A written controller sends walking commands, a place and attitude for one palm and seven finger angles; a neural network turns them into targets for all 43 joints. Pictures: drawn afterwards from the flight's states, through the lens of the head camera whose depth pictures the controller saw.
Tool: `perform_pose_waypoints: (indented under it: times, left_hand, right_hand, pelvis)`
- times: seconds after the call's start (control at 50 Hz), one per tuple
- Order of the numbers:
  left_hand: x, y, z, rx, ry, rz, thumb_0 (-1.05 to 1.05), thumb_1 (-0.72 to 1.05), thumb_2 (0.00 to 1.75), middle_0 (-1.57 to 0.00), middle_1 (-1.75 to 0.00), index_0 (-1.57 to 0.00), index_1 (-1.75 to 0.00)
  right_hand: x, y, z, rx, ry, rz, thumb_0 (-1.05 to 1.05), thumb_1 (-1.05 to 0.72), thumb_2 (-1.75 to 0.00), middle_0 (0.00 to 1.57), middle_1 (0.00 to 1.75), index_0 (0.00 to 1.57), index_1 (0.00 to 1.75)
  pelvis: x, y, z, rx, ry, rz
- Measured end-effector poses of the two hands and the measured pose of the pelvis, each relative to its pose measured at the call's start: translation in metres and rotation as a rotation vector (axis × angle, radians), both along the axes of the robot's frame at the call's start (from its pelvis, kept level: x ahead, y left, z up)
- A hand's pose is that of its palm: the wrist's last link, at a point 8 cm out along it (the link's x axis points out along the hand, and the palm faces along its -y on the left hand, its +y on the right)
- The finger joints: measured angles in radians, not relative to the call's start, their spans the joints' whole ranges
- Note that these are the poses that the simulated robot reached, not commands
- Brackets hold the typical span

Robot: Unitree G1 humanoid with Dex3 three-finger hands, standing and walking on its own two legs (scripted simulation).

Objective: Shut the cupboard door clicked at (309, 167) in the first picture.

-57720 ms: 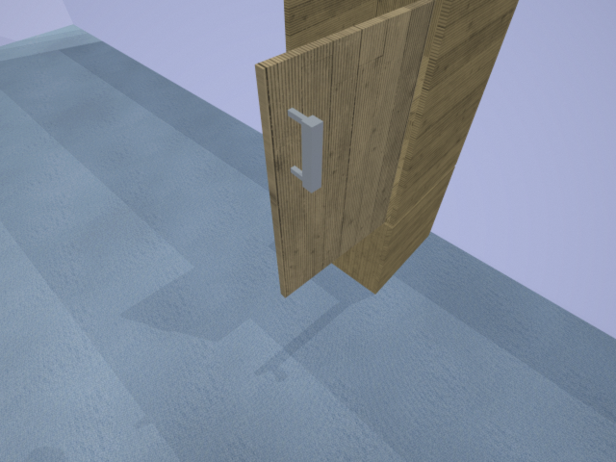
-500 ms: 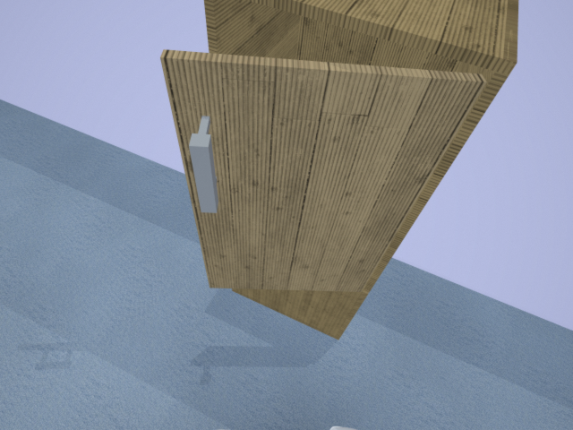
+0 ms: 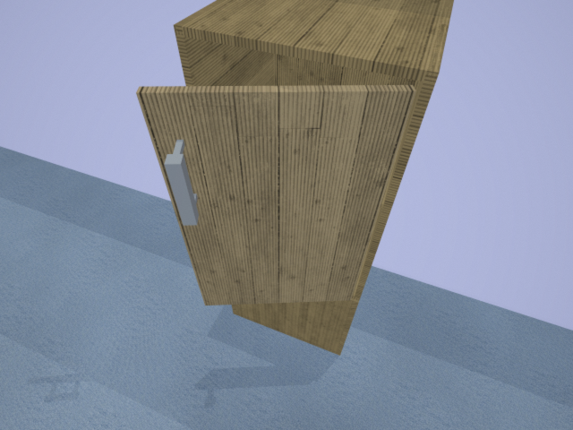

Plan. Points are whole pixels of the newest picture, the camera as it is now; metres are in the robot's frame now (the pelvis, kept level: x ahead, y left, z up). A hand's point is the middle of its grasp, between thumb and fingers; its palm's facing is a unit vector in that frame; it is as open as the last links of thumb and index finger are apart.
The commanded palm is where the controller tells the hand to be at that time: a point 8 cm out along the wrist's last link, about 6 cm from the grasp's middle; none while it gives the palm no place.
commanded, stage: come to a stop and stand still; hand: left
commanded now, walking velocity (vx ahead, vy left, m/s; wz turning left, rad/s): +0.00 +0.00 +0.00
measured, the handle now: (185, 183) +0.45 +0.19 +0.10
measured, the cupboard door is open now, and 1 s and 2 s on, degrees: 24 24 24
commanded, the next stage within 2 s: look again from close up in 0.24 s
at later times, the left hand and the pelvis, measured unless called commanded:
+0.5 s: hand out of the picture -0.01 +0.16 -0.18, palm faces +0.02 -0.98 -0.18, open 7.4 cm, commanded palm none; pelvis +0.00 +0.00 -0.01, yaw +1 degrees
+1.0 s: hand out of the picture +0.10 +0.23 -0.14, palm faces +0.19 -0.95 -0.23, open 7.4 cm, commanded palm +0.11 +0.26 -0.07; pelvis +0.01 +0.02 -0.01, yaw +1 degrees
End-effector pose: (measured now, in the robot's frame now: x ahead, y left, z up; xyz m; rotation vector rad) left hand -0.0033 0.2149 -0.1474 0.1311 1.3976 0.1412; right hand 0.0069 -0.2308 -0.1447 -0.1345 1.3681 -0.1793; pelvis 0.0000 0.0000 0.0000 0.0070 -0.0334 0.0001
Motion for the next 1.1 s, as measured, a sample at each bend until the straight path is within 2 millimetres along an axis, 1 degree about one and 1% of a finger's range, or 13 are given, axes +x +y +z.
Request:
perform_pose_waypoints:
  times: [0.1, 0.18, 0.24, 0.32, 0.42, 0.5, 0.56, 0.72, 0.94, 0.96, 0.98, 1.06, 1.1]
  left_hand:
    - [-0.008, -0.011, -0.003, -0.02, 0.017, 0.008, 0.01, 0.93, 0.9, -0.2, -0.3, -0.2, -0.3]
    - [-0.013, -0.017, -0.005, -0.032, 0.032, 0.017, 0.01, 0.92, 0.9, -0.2, -0.3, -0.2, -0.3]
    - [-0.016, -0.021, -0.005, -0.038, 0.044, 0.021, 0.01, 0.92, 0.9, -0.2, -0.3, -0.2, -0.3]
    - [-0.018, -0.023, -0.005, -0.043, 0.056, 0.027, 0.01, 0.92, 0.9, -0.2, -0.3, -0.2, -0.3]
    - [-0.017, -0.018, -0.006, -0.024, 0.034, 0.003, 0.01, 0.92, 0.9, -0.2, -0.3, -0.2, -0.3]
    - [-0.008, -0.002, -0.007, 0.001, 0.001, -0.001, 0.01, 0.91, 0.9, -0.2, -0.3, -0.2, -0.3]
    - [0.002, 0.01, -0.006, 0.021, -0.029, 0.004, 0.01, 0.91, 0.9, -0.2, -0.3, -0.2, -0.3]
    - [0.023, 0.034, -0.004, 0.048, -0.065, -0.016, 0.0, 0.91, 0.9, -0.2, -0.3, -0.2, -0.3]
    - [0.036, 0.046, -0.005, 0.048, -0.065, -0.033, 0.0, 0.91, 0.9, -0.2, -0.3, -0.2, -0.3]
    - [0.046, 0.051, 0.0, 0.051, -0.12, 0.034, 0.01, 0.91, 0.9, -0.2, -0.3, -0.2, -0.3]
    - [0.065, 0.058, 0.014, 0.076, -0.251, 0.068, 0.01, 0.91, 0.9, -0.21, -0.3, -0.2, -0.3]
    - [0.14, 0.058, 0.1, 0.124, -0.86, 0.101, 0.02, 0.91, 0.9, -0.22, -0.31, -0.21, -0.32]
    - [0.165, 0.052, 0.133, 0.104, -1.123, 0.09, 0.02, 0.92, 0.9, -0.23, -0.33, -0.23, -0.34]
  right_hand:
    - [-0.037, -0.004, 0.003, -0.005, 0.091, -0.019, 0.0, -0.91, -0.9, 0.2, 0.3, 0.2, 0.3]
    - [-0.058, -0.001, 0.004, 0.001, 0.147, -0.031, 0.0, -0.91, -0.9, 0.2, 0.3, 0.2, 0.3]
    - [-0.067, 0.004, 0.004, 0.01, 0.172, -0.037, 0.0, -0.91, -0.9, 0.2, 0.3, 0.2, 0.3]
    - [-0.067, 0.011, 0.003, 0.025, 0.178, -0.04, 0.0, -0.91, -0.9, 0.2, 0.3, 0.2, 0.3]
    - [-0.048, 0.019, -0.005, 0.046, 0.117, -0.016, 0.0, -0.91, -0.9, 0.2, 0.3, 0.2, 0.3]
    - [-0.021, 0.027, -0.012, 0.052, 0.035, 0.014, 0.0, -0.91, -0.9, 0.2, 0.3, 0.2, 0.3]
    - [-0.007, 0.026, -0.014, 0.036, 0.012, 0.036, 0.02, -0.93, -0.9, 0.2, 0.3, 0.2, 0.3]
    - [0.03, 0.022, -0.007, 0.002, -0.067, 0.06, 0.02, -0.93, -0.9, 0.2, 0.3, 0.2, 0.3]
    - [0.062, 0.02, 0.004, -0.031, -0.113, 0.086, 0.0, -0.91, -0.9, 0.2, 0.3, 0.2, 0.3]
    - [0.065, 0.019, 0.006, -0.045, -0.149, 0.089, 0.0, -0.91, -0.9, 0.2, 0.3, 0.2, 0.3]
    - [0.07, 0.017, 0.01, -0.067, -0.217, 0.089, 0.0, -0.91, -0.9, 0.2, 0.3, 0.2, 0.3]
    - [0.099, 0.011, 0.024, -0.074, -0.498, 0.109, 0.01, -0.91, -0.9, 0.2, 0.3, 0.2, 0.3]
    - [0.118, 0.008, 0.024, -0.058, -0.606, 0.146, 0.01, -0.91, -0.9, 0.2, 0.3, 0.2, 0.3]
  pelvis:
    - [-0.002, -0.007, 0.001, -0.003, -0.002, 0.005]
    - [-0.003, -0.01, 0.001, -0.004, 0.0, 0.009]
    - [-0.003, -0.01, 0.001, -0.005, 0.003, 0.01]
    - [-0.002, -0.01, 0.001, -0.006, 0.006, 0.012]
    - [-0.002, -0.003, -0.005, -0.028, 0.019, 0.015]
    - [0.001, 0.005, -0.009, -0.024, 0.019, 0.021]
    - [0.004, 0.011, -0.011, -0.017, 0.016, 0.021]
    - [0.011, 0.02, -0.01, -0.005, 0.02, 0.006]
    - [0.017, 0.026, -0.008, -0.011, 0.027, -0.002]
    - [0.014, 0.025, -0.01, -0.016, 0.022, 0.005]
    - [0.012, 0.024, -0.012, -0.016, 0.022, 0.012]
    - [0.009, 0.019, -0.023, 0.011, 0.045, 0.063]
    - [0.006, 0.016, -0.034, 0.025, 0.079, 0.08]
